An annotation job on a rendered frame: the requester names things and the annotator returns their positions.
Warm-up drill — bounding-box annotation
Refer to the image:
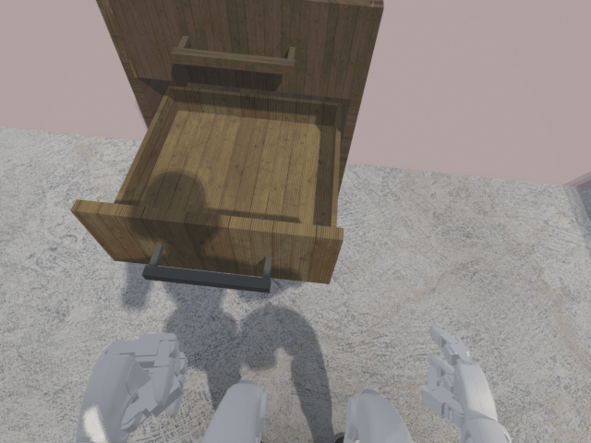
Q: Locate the right robot thigh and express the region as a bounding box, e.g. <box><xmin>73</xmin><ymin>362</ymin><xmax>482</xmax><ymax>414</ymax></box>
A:
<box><xmin>345</xmin><ymin>393</ymin><xmax>414</xmax><ymax>443</ymax></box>

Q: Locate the robot right forearm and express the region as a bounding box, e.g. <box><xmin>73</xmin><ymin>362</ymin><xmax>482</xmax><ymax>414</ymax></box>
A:
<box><xmin>461</xmin><ymin>418</ymin><xmax>512</xmax><ymax>443</ymax></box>

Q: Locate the left robot thigh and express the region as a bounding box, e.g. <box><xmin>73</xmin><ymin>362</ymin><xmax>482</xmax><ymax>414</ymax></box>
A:
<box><xmin>200</xmin><ymin>383</ymin><xmax>268</xmax><ymax>443</ymax></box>

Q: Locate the cabinet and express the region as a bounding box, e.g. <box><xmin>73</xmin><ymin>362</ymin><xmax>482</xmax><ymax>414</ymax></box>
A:
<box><xmin>96</xmin><ymin>0</ymin><xmax>384</xmax><ymax>196</ymax></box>

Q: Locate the robot left hand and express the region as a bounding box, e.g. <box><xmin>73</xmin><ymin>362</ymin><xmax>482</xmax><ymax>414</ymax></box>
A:
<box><xmin>76</xmin><ymin>333</ymin><xmax>188</xmax><ymax>443</ymax></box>

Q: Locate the handle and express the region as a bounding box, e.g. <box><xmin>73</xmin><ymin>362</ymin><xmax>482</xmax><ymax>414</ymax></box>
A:
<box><xmin>142</xmin><ymin>244</ymin><xmax>272</xmax><ymax>293</ymax></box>
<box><xmin>171</xmin><ymin>47</ymin><xmax>296</xmax><ymax>76</ymax></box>

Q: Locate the drawer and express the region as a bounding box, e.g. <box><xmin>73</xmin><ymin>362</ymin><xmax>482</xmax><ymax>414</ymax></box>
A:
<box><xmin>71</xmin><ymin>86</ymin><xmax>344</xmax><ymax>284</ymax></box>

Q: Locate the robot right hand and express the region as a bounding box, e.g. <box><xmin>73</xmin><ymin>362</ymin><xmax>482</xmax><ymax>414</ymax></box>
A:
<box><xmin>422</xmin><ymin>325</ymin><xmax>498</xmax><ymax>432</ymax></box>

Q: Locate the robot thigh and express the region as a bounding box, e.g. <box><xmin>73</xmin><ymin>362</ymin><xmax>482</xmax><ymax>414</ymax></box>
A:
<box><xmin>200</xmin><ymin>383</ymin><xmax>268</xmax><ymax>443</ymax></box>
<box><xmin>345</xmin><ymin>393</ymin><xmax>414</xmax><ymax>443</ymax></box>

